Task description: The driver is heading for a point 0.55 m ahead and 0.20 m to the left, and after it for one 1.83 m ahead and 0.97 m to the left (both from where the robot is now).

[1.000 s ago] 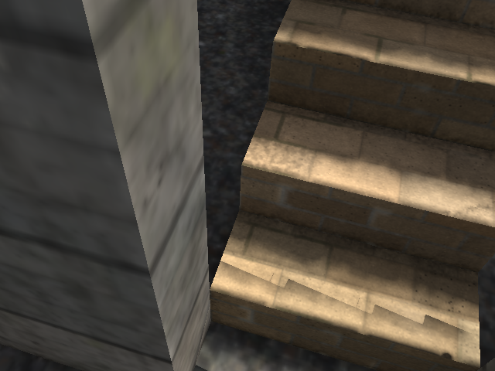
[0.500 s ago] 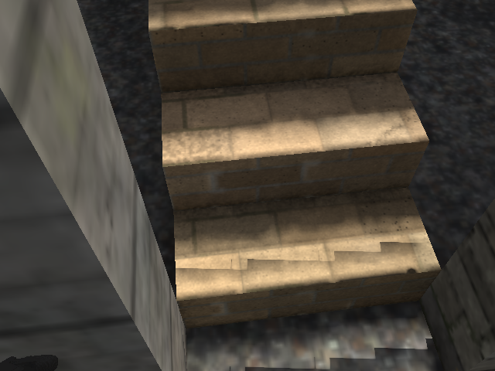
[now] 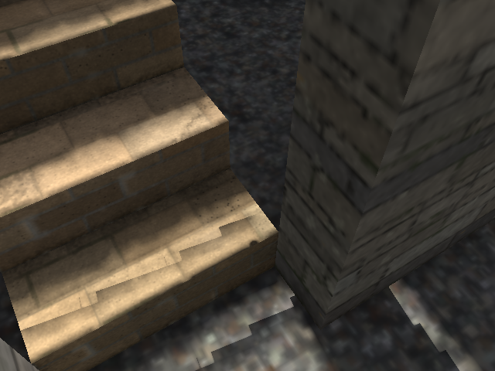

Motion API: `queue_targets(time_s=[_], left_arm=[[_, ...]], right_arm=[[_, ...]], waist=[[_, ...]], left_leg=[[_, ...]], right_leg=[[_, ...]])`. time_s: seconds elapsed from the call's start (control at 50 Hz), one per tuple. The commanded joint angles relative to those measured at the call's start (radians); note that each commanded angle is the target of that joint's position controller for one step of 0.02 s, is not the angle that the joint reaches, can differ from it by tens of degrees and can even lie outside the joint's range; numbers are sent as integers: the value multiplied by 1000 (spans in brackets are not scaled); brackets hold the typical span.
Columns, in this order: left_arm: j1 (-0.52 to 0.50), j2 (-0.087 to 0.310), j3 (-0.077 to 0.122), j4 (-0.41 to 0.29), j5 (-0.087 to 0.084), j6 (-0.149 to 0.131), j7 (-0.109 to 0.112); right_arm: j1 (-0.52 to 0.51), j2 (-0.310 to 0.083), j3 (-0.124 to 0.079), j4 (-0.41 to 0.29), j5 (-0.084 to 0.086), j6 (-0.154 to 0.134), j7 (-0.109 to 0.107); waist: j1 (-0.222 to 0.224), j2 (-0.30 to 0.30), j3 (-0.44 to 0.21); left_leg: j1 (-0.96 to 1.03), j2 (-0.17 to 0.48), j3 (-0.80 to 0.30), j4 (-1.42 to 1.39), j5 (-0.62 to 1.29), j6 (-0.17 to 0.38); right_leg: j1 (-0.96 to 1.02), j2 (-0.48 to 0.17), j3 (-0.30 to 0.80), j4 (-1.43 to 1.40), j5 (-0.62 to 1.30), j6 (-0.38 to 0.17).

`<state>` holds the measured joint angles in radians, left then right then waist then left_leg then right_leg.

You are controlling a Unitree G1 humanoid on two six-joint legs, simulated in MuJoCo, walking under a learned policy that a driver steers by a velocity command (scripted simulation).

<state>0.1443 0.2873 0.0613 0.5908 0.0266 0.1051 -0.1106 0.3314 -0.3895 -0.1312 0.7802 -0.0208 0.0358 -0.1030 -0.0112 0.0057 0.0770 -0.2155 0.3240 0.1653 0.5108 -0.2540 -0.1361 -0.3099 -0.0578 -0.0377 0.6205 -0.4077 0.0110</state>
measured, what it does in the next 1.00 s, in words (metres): steps to the right, turning left: left foot, then right foot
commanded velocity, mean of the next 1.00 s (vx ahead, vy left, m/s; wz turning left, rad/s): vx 0.07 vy -0.13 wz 0.64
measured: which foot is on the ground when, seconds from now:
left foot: down 0.00-0.00, up 0.02-0.38, down 0.40-0.72, up 0.74-1.00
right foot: down 0.00-0.40, up 0.42-0.70, down 0.72-1.00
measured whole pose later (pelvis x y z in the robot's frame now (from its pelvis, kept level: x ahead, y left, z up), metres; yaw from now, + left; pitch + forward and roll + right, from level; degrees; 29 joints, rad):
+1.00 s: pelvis +0.06 -0.26 +0.01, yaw +42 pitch +1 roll +1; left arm 0.26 0.30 0.06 0.75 0.04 -0.01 0.06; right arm 0.21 -0.39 -0.11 0.57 -0.05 0.12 0.09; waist 0.00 0.07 0.05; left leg -0.66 0.00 -0.12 1.29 -0.28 -0.07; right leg -0.26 -0.13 -0.08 0.48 -0.23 0.06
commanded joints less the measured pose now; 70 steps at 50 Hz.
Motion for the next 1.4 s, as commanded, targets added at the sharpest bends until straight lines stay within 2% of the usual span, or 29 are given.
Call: queue_targets(time_s=[0.02,0.04,0.06,0.14,0.3,0.38,0.4,0.42,0.44,0.5,0.56,0.62,0.7,0.72,0.74,0.76,0.8,0.84,0.9,0.92,1.16,1.18,1.2,1.24,1.26,1.28,1.32,1.36,1.4], left_arm=[[261,80,27,96,30,-48,-2],[318,300,60,102,15,-63,-2],[340,249,45,67,-18,-87,7],[117,116,11,63,0,-87,104],[82,71,-23,51,35,-90,163],[-38,95,-14,-30,21,-50,187],[-47,89,-19,-44,-1,-48,186],[72,110,-8,-92,-3,-72,193],[13,225,5,-51,8,-90,166],[39,158,6,-35,37,-74,152],[56,61,-13,-15,-14,-58,134],[-18,1,-29,-6,-46,-90,132],[85,99,16,47,-58,-118,121],[148,167,43,76,-40,-123,125],[114,239,45,36,3,-120,127],[49,293,63,33,38,-136,120],[-86,195,46,30,5,-155,156],[-92,155,29,33,-25,-153,189],[20,145,25,66,-8,-148,200],[175,179,36,119,11,-121,180],[199,323,121,226,23,-97,216],[190,355,129,209,-63,-115,251],[139,349,124,209,-76,-117,261],[111,233,89,199,-83,-114,270],[121,150,56,184,-62,-99,261],[33,120,35,63,-45,-115,250],[27,183,33,85,-76,-141,219],[98,208,39,177,-18,-139,224],[160,174,26,225,-17,-132,221]], right_arm=[[28,-27,2,8,-7,8,10],[-79,37,37,-91,-1,45,15],[-193,-73,23,-150,90,-10,-4],[-94,-72,34,-34,15,-57,-10],[-98,1,69,-116,18,-69,15],[278,-17,51,-41,13,-69,19],[330,-44,31,-31,21,-69,18],[164,-263,-12,-118,-5,-89,10],[107,-112,37,-200,-41,-112,0],[-150,-158,18,-269,21,-84,-2],[-230,-117,28,-310,26,-32,20],[-171,-89,16,-291,53,18,12],[-175,-51,18,-313,79,54,26],[-118,27,39,-305,68,49,35],[-3,100,46,-310,29,41,49],[-23,-9,14,-363,30,11,71],[-64,-147,-35,-315,33,28,74],[-20,-104,-26,-303,21,57,85],[-101,-59,-4,-332,28,61,118],[-181,-48,13,-307,-64,83,175],[-318,54,59,-273,-2,72,237],[-186,34,57,-275,62,64,205],[-93,10,45,-224,62,56,196],[138,-19,22,-94,49,38,190],[204,-72,10,-59,39,31,197],[211,-209,-5,-100,-4,12,211],[36,-115,27,-128,15,-10,184],[-112,-80,36,-136,16,0,148],[-141,-24,58,-141,-8,-7,134]], waist=[[121,-118,-86],[175,-547,-109],[179,-462,-110],[51,-174,-129],[11,-100,-93],[-151,-59,-195],[-199,164,-136],[-59,507,-204],[-94,239,-231],[56,-69,-47],[74,44,-80],[13,139,-163],[57,246,-190],[45,144,-192],[-25,-136,-219],[-43,-329,-219],[-52,-143,-74],[-58,-130,-59],[4,-144,-59],[67,-56,-79],[25,-311,-13],[-25,-359,-21],[-77,-345,-32],[-166,-144,-86],[-181,185,-38],[-169,530,-102],[-79,425,-70],[2,213,-74],[21,162,-93]], left_leg=[[-281,-137,51,359,-326,186],[-552,-291,26,533,-533,166],[-566,-266,-98,686,-466,175],[-452,-267,-104,764,-226,140],[-217,-300,-47,377,-66,172],[122,-307,-61,54,31,257],[320,-210,-279,-100,206,319],[353,184,-1110,-191,116,610],[212,178,-1165,-259,347,598],[-46,-50,-802,-233,86,393],[-325,-288,-463,-167,172,282],[-192,-326,-456,-129,129,255],[-135,-337,-550,-13,23,211],[-295,-401,-479,164,-210,163],[-478,-500,-399,522,-476,112],[-579,-412,-440,632,-373,82],[-570,-340,-386,791,-149,70],[-540,-326,-346,882,-42,50],[-591,-287,-268,864,28,34],[-580,-323,-263,852,-4,58],[-217,-226,-140,279,-164,101],[-88,-225,-136,251,-214,92],[-16,-238,-106,169,-174,105],[225,-348,-58,-19,-144,175],[370,-300,-230,-87,102,258],[390,-85,-725,-268,-15,482],[270,-73,-613,-291,55,481],[168,-124,-410,-235,201,402],[90,-138,-305,-260,279,403]], right_leg=[[356,25,65,-323,79,-55],[325,-215,399,-415,41,-206],[319,-225,497,-415,125,-345],[252,-156,117,-311,500,-235],[149,-109,-59,-320,935,-143],[51,-42,-138,52,1209,-19],[-244,34,-101,344,378,7],[-526,213,169,739,-334,102],[-488,205,327,829,-315,43],[-489,148,236,768,-41,61],[-146,173,113,485,113,98],[-51,185,95,163,105,122],[118,140,119,-224,231,102],[267,-56,256,-265,213,40],[332,-350,527,-187,475,-91],[167,-510,817,-393,323,-233],[82,-303,477,-363,121,-141],[69,-217,294,-320,228,-107],[137,-220,188,-328,283,-132],[183,-266,167,-302,377,-142],[130,-391,-48,-395,225,-94],[66,-354,-35,-412,216,-74],[59,-340,-61,-367,237,-62],[-18,-234,-149,-83,289,-42],[-284,-114,-172,295,-146,-19],[-618,69,-121,511,-352,-7],[-552,-20,-14,598,-241,-56],[-400,-36,-58,591,-93,-41],[-293,-14,-76,615,-22,-24]])
Velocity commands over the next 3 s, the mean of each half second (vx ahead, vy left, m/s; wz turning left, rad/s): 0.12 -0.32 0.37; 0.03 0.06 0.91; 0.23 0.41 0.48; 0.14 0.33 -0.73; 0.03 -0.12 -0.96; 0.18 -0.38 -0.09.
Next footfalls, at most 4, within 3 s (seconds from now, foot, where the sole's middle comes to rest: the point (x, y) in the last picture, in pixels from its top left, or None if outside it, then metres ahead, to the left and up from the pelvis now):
0.40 left None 0.12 -0.09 -0.76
0.72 right None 0.20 -0.35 -0.76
1.24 left None -0.10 -0.06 -0.76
1.64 right None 0.03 0.01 -0.76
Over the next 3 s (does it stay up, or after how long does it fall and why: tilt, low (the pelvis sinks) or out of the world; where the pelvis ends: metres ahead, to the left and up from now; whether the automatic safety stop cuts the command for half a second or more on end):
stays up -0.11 -0.13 0.00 its command is cut before an obstacle from the start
